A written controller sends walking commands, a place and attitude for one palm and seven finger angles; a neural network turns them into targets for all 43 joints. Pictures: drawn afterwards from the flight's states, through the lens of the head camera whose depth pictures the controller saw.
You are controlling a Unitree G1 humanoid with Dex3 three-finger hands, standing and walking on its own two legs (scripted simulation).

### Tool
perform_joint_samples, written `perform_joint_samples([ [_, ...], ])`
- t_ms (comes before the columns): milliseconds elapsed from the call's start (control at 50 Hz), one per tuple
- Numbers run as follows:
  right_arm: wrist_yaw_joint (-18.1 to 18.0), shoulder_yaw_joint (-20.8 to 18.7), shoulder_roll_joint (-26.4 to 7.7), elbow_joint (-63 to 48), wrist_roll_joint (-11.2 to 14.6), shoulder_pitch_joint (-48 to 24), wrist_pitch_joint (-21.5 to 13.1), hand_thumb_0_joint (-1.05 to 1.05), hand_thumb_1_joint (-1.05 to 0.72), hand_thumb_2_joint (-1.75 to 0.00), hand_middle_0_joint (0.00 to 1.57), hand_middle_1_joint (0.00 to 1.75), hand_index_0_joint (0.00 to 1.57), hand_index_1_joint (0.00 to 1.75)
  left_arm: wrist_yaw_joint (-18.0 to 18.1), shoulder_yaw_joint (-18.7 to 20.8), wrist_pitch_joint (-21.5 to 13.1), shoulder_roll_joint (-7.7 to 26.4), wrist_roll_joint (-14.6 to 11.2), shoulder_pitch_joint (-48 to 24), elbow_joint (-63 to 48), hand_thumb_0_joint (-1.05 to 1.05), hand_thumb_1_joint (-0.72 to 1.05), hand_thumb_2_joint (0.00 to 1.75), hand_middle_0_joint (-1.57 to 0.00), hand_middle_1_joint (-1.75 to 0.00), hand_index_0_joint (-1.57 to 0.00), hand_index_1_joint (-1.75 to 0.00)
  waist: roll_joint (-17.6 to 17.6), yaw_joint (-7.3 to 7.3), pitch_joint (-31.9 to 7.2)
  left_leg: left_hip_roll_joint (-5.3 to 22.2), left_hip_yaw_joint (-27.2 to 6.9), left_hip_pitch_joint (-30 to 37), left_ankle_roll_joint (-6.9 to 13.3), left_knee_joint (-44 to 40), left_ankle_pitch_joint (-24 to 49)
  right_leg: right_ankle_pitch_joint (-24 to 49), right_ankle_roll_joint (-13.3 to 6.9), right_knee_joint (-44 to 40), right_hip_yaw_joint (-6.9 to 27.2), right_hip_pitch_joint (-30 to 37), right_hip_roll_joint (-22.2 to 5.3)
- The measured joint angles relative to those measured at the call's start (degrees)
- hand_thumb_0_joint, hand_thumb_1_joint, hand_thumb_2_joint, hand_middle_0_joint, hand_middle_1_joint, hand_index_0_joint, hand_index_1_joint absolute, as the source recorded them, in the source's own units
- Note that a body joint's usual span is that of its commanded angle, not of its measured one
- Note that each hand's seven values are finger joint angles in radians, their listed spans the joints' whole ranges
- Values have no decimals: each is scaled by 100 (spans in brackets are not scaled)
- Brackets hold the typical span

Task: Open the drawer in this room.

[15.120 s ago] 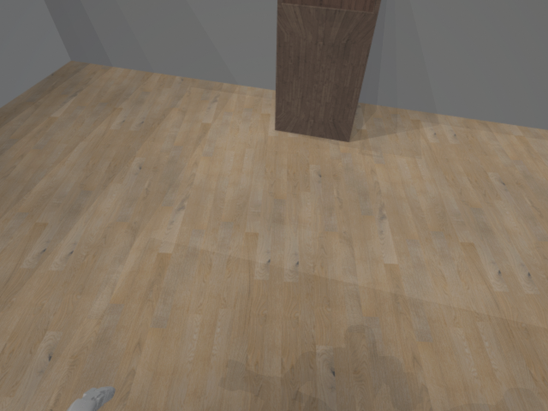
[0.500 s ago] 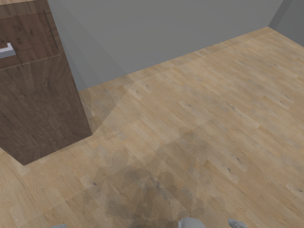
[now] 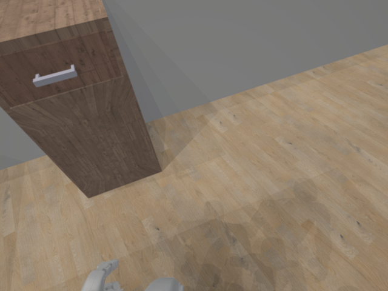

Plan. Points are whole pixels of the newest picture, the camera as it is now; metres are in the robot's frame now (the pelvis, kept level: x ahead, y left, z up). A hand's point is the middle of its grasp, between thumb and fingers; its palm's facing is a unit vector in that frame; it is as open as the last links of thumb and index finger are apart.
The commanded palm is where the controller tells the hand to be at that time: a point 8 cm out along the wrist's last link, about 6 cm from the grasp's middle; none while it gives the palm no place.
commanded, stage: turn to face it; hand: left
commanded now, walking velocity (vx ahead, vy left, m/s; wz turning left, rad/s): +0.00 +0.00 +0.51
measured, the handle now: (55, 74) +0.79 +0.48 +0.04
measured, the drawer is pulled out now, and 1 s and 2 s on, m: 0.00 0.00 0.00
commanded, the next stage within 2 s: take the last steps up to it in 0.40 s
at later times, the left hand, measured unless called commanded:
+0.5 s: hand out of the picture -0.09 +0.28 -0.19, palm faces +0.29 -0.93 -0.22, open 7.4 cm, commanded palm none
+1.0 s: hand out of the picture +0.03 +0.25 -0.16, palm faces +0.19 -0.97 -0.16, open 7.3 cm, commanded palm none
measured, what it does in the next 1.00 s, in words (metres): steps on the spot: left foot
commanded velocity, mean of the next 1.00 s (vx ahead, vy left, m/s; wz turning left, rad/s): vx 0.16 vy -0.05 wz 0.15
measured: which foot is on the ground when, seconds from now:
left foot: up 0.00-0.32, down 0.34-1.00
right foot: down 0.00-0.34, up 0.36-1.00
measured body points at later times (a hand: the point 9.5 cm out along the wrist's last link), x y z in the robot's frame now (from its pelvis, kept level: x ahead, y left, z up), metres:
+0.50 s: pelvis -0.04 +0.07 +0.00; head -0.02 +0.12 +0.45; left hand -0.10 +0.33 -0.17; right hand +0.15 -0.14 -0.11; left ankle -0.05 +0.14 -0.74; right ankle -0.02 -0.10 -0.66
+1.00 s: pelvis -0.01 +0.06 +0.01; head -0.01 +0.07 +0.46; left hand +0.02 +0.30 -0.14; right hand -0.07 -0.19 -0.13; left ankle -0.05 +0.14 -0.74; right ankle +0.08 -0.10 -0.67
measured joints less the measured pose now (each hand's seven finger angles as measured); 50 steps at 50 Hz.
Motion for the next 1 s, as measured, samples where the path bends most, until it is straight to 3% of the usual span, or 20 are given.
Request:
perform_joint_samples([
  [60,32,-1,-34,7,-5,-59,18,1,-90,-90,19,30,20,29,-3,7,-21,-20,11,189,80,0,90,90,-20,-30,-21,-30,-43,54,-14,220,82,-40,-104,295,243,38,6,-98,-230,102,-118],
  [120,36,24,-31,40,-3,-183,48,1,-91,-90,19,30,20,29,-1,31,-56,-1,34,387,153,0,90,90,-20,-30,-21,-30,-137,176,-8,373,124,93,-163,59,198,37,19,-114,-426,139,-228],
  [260,4,143,28,-40,61,-731,-20,1,-91,-90,19,30,20,29,-19,112,-32,217,120,823,420,0,90,90,-20,-30,-21,-30,-391,518,93,436,451,780,-82,-1680,-273,-14,171,105,-755,10,-486],
  [320,-11,213,79,-148,84,-938,-137,1,-91,-90,19,30,20,29,-25,178,8,380,117,978,570,0,90,90,-20,-30,-21,-30,-495,624,91,365,647,1223,15,-2700,94,-115,313,379,-888,-120,-591],
  [340,-8,237,95,-187,84,-984,-200,1,-91,-90,19,30,20,29,-25,200,34,442,94,1038,613,0,90,90,-20,-30,-21,-30,-532,643,68,343,705,1406,142,-3117,346,-193,376,561,-917,-203,-638],
  [380,-15,291,236,-224,66,-1096,-304,1,-91,-90,19,30,20,29,-4,249,155,602,52,1044,732,0,91,90,-20,-30,-20,-30,-760,713,119,206,747,1384,483,-3070,348,-824,437,1271,-541,-496,-647],
  [420,-48,373,336,-253,49,-1127,-359,1,-91,-90,19,30,20,29,30,258,282,664,44,1037,836,0,91,90,-20,-30,-20,-30,-786,753,104,211,717,1442,643,-3133,372,-1348,450,2093,-173,-796,-434],
  [500,-142,461,457,-219,43,-1090,-384,0,-90,-90,20,30,20,29,-21,249,296,621,41,928,928,1,91,90,-20,-30,-20,-30,-656,716,41,208,560,1662,746,-3647,696,-1042,495,3112,181,-1195,-212],
  [580,-167,515,599,-103,66,-953,-451,0,-90,-90,20,30,21,30,-55,218,192,549,53,833,924,0,91,90,-20,-30,-20,-30,-630,697,-39,121,524,1872,818,-4119,983,-531,571,3384,413,-1345,-184],
  [660,-206,493,768,41,75,-591,-570,0,-91,-90,20,30,21,30,-87,175,130,467,93,822,1015,0,91,90,-20,-30,-20,-30,-638,595,-240,28,534,2054,874,-4445,1134,-266,582,3309,533,-1302,-161],
  [800,-270,392,741,422,24,230,-679,0,-92,-90,20,30,21,30,-171,160,115,318,120,735,1165,0,91,90,-20,-30,-20,-30,-642,332,-466,-52,570,2306,884,-4813,1259,-52,523,2955,479,-1309,-161],
  [1000,-279,352,784,996,-37,1222,-643,1,-91,-90,20,30,20,29,-273,199,109,159,96,272,1097,0,91,90,-20,-30,-20,-30,-472,-28,-347,142,500,2482,643,-5045,1239,139,429,2262,364,-1596,-231],
])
